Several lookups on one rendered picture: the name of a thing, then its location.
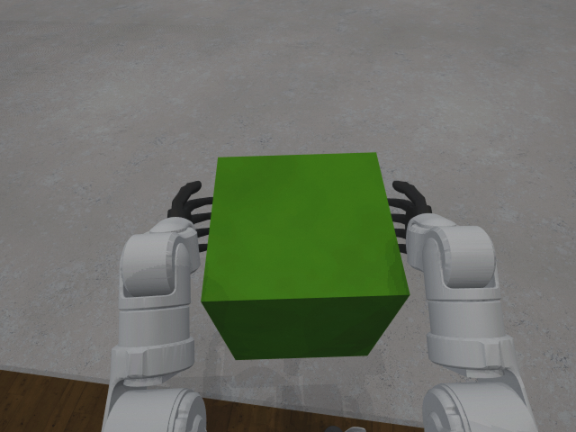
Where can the robot left forearm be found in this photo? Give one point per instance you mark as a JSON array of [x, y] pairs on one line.
[[154, 291]]

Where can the carton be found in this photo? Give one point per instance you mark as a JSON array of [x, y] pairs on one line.
[[302, 257]]

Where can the robot left hand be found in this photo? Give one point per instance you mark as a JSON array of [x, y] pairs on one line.
[[182, 208]]

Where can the robot right hand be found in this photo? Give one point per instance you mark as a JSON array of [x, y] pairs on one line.
[[416, 206]]

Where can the robot left upper arm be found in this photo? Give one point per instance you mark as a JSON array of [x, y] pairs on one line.
[[159, 410]]

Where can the robot right forearm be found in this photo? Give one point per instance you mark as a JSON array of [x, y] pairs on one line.
[[461, 281]]

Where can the robot right upper arm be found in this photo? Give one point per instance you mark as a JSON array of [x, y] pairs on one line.
[[475, 407]]

